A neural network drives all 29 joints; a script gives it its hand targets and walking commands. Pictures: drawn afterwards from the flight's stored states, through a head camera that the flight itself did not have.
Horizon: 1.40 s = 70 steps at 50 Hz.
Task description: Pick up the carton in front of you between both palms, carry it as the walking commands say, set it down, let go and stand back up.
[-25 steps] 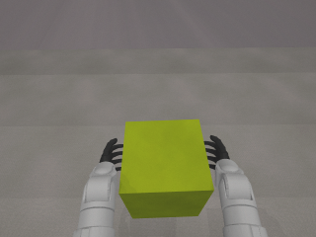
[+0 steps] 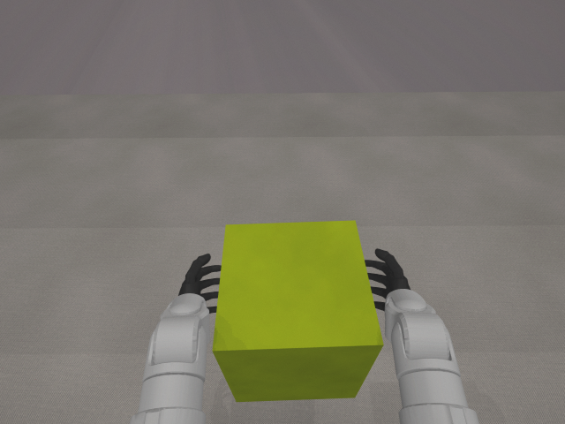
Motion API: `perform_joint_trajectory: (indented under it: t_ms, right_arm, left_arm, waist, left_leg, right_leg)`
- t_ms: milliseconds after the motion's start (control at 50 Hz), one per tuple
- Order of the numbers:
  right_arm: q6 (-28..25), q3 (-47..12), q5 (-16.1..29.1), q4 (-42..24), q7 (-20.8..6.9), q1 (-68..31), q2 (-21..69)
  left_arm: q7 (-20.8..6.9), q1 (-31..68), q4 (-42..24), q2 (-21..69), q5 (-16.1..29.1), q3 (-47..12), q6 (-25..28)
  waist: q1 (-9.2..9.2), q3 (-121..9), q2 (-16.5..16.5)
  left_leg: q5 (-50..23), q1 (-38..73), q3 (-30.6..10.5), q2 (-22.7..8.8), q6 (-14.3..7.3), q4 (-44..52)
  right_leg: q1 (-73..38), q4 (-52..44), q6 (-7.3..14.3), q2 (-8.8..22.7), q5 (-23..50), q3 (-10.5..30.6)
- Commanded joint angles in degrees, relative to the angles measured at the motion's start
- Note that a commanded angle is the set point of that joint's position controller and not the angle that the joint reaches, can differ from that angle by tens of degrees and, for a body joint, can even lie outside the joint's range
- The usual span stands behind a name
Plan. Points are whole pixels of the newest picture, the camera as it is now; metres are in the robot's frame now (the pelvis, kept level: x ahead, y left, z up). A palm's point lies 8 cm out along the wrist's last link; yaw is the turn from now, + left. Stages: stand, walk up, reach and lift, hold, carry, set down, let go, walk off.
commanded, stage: carry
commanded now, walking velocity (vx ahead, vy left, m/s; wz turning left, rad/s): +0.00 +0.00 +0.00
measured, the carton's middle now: (293, 315) +0.32 +0.00 -0.05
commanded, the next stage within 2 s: hold in 0.42 s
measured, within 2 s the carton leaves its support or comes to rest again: neither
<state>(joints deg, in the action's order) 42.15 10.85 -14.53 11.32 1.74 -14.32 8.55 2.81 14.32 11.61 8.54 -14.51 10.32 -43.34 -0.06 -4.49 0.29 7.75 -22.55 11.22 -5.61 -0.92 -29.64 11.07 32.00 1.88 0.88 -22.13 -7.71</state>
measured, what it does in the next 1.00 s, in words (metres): shifts its weight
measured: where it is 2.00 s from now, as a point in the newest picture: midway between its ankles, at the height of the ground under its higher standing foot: outside the picture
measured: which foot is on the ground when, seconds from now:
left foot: down 0.00-1.00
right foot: down 0.00-1.00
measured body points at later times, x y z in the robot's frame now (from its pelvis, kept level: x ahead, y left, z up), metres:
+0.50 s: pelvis -0.01 +0.00 +0.01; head -0.02 +0.00 +0.46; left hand +0.29 +0.14 +0.03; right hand +0.29 -0.16 +0.03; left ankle +0.08 +0.13 -0.73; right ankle -0.05 -0.09 -0.73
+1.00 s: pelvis -0.01 +0.05 +0.01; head -0.03 +0.09 +0.46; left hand +0.32 +0.14 +0.04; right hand +0.27 -0.15 +0.05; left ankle +0.09 +0.14 -0.73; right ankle -0.05 -0.09 -0.73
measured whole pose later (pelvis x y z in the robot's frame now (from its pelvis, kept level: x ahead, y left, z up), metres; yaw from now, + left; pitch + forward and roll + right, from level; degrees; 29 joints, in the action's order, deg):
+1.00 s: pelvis -0.01 +0.05 +0.01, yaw -12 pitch -7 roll +0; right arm 37.0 15.7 -16.6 20.4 -0.2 -18.2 9.5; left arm 2.4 16.5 15.2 9.0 -17.6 12.5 -42.2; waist -0.5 2.0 3.4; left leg 6.1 -9.7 1.8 0.4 -0.9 -22.2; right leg 2.0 24.1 -0.8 0.7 -15.8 4.7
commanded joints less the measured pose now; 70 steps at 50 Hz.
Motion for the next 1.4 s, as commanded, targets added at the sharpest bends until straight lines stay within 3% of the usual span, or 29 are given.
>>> perform_joint_trajectory:
  t_ms: [0, 400, 420, 440, 460, 480, 500, 540, 620, 700, 960, 1180, 1380]
  right_arm:
    - [-2.2, -32.2, 15.3, -3.2, -14.2, -27.4, 52.9]
    - [-2.1, -32.3, 15.3, -3.4, -14.1, -27.3, 52.8]
    - [-3.5, -30.4, 13.9, -0.1, -14.4, -23.5, 55.0]
    - [-5.4, -30.1, 13.3, -1.5, -13.9, -23.5, 54.9]
    - [-6.2, -27.5, 11.5, 1.2, -13.0, -21.1, 53.6]
    - [-6.6, -27.7, 11.2, 0.2, -12.7, -21.8, 53.0]
    - [-6.9, -27.4, 11.6, 0.5, -12.2, -21.9, 53.0]
    - [-7.0, -29.3, 12.8, -0.5, -12.6, -25.5, 53.5]
    - [-6.4, -30.8, 14.1, 1.1, -14.4, -29.8, 54.8]
    - [-6.5, -31.1, 15.3, 3.6, -16.3, -32.9, 55.3]
    - [-7.1, -24.6, 12.1, 7.7, -17.2, -32.5, 55.7]
    - [-6.7, -22.6, 11.0, 8.8, -18.1, -33.6, 55.4]
    - [-6.4, -22.8, 10.9, 8.2, -18.0, -33.7, 55.3]
  left_arm:
    - [-14.9, 29.8, -5.5, 52.9, 16.2, -32.8, 3.5]
    - [-14.8, 29.8, -5.8, 52.8, 16.4, -33.0, 3.4]
    - [-15.0, 26.1, -7.2, 53.6, 16.5, -31.7, 3.7]
    - [-14.8, 26.8, -8.3, 52.3, 16.0, -32.3, 4.7]
    - [-15.1, 28.7, -9.4, 51.9, 16.2, -33.5, 5.0]
    - [-15.3, 28.5, -8.6, 52.4, 16.2, -34.3, 5.3]
    - [-15.6, 29.4, -8.4, 52.1, 16.6, -35.1, 5.7]
    - [-15.2, 28.9, -7.0, 52.6, 16.4, -34.9, 6.1]
    - [-15.0, 28.7, -4.6, 53.3, 14.4, -32.3, 5.9]
    - [-14.7, 28.7, -0.8, 54.5, 12.6, -30.0, 5.9]
    - [-17.0, 34.4, 0.0, 57.2, 14.2, -31.8, 5.0]
    - [-17.3, 34.3, 1.6, 56.6, 13.5, -29.6, 4.3]
    - [-17.3, 34.3, 1.7, 56.2, 13.4, -28.8, 4.1]
  waist:
    - [-0.07, -16.0, -0.2]
    - [-0.09, -16.2, -0.1]
    - [0.02, -8.0, 8.9]
    - [0.89, -10.5, 7.6]
    - [1.71, -12.1, 5.1]
    - [1.38, -13.0, 3.3]
    - [2.55, -13.2, 3.7]
    - [1.73, -12.5, 2.7]
    - [-1.21, -9.8, 2.6]
    - [-2.89, -8.0, 1.7]
    - [0.96, -9.9, -1.2]
    - [0.15, -9.4, -1.8]
    - [-0.11, -9.2, -1.1]
  left_leg:
    - [-9.4, 13.0, -6.3, -5.0, -0.4, 1.7]
    - [-9.4, 12.6, -6.1, -4.9, -0.1, 1.5]
    - [-15.9, 32.3, -14.6, 11.5, -1.8, 0.7]
    - [-19.4, 35.3, -16.0, 10.6, -1.6, 0.9]
    - [-20.6, 29.9, -16.1, 10.2, -0.5, 2.0]
    - [-19.4, 26.7, -15.7, 10.9, 0.2, 3.3]
    - [-18.2, 26.6, -15.3, 11.2, 0.6, 3.7]
    - [-15.1, 28.2, -14.9, 12.3, 0.6, 4.4]
    - [-8.6, 26.4, -14.5, 12.6, 0.8, 5.5]
    - [-6.8, 31.0, -14.4, 11.9, 0.8, 5.8]
    - [-3.4, 38.3, -15.6, 8.8, 2.1, 8.1]
    - [0.1, 37.9, -17.5, 7.5, 2.0, 9.8]
    - [-2.6, 38.3, -16.3, 8.0, 1.7, 9.2]
  right_leg:
    - [2.5, -6.5, 0.5, 7.5, 14.9, 6.1]
    - [2.9, -6.1, 0.7, 7.5, 16.0, 6.3]
    - [11.3, -12.6, -0.1, -1.3, 28.4, 16.5]
    - [11.1, -12.0, -0.3, -0.7, 33.1, 17.0]
    - [2.2, -12.4, 0.4, -1.6, 33.2, 16.6]
    - [-3.1, -11.6, -0.3, -2.3, 35.5, 16.0]
    - [-5.1, -12.5, -0.6, -2.7, 34.0, 15.8]
    - [-3.2, -12.5, -1.8, -2.7, 33.0, 15.2]
    - [-1.4, -13.7, -2.5, -3.1, 23.4, 14.9]
    - [4.9, -14.5, -1.8, -3.2, 16.1, 14.7]
    - [9.5, -15.2, 1.1, -5.5, 7.6, 13.0]
    - [8.5, -14.4, 1.1, -5.6, 7.3, 13.2]
    - [9.1, -14.9, 1.0, -5.5, 7.8, 13.2]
